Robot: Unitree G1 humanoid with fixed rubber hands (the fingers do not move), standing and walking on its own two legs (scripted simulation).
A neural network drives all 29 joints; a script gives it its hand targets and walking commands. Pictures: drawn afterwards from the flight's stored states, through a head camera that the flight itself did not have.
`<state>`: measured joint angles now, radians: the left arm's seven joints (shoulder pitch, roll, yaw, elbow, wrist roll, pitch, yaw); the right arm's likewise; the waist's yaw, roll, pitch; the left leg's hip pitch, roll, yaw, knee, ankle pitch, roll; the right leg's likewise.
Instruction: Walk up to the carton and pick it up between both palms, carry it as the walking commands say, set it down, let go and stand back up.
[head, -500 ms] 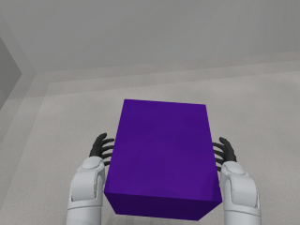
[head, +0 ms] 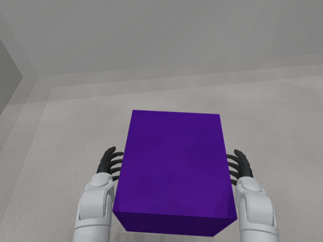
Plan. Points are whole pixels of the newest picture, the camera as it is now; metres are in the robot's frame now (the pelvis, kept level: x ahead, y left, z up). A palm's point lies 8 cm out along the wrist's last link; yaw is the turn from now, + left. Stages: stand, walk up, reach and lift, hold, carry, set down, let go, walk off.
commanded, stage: carry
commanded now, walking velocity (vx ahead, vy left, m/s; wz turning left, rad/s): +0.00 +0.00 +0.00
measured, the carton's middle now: (172, 173) +0.33 -0.01 -0.05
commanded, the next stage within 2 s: none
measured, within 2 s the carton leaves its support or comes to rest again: neither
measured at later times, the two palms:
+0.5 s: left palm (108, 177) +0.24 +0.15 +0.08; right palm (262, 183) +0.23 -0.20 +0.08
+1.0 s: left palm (128, 194) +0.21 +0.10 +0.07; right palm (288, 201) +0.20 -0.24 +0.07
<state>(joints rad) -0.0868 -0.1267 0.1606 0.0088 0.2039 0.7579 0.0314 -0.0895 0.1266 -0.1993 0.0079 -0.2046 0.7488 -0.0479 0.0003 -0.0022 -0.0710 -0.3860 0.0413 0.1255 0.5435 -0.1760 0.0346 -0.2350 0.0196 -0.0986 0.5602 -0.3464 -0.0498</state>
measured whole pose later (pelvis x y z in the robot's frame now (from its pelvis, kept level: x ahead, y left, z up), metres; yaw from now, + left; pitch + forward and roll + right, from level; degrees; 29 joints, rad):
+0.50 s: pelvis -0.01 -0.02 -0.01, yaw -2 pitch +3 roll -1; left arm -0.06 -0.13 0.14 -0.40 0.12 1.12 0.07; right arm -0.07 0.13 -0.17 -0.38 -0.12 1.10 -0.07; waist 0.01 0.00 -0.10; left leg -0.48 0.11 0.13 0.65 -0.21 0.01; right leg -0.33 0.07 -0.08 0.64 -0.36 -0.08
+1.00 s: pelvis -0.05 -0.07 -0.01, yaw -1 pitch +4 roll +0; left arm -0.12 -0.13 0.14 -0.40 0.13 1.19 0.06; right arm -0.11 0.13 -0.18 -0.41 -0.14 1.18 -0.08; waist 0.01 0.00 -0.04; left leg -0.61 0.12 0.10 0.99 -0.49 -0.03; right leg -0.39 -0.01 -0.13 0.65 -0.33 -0.06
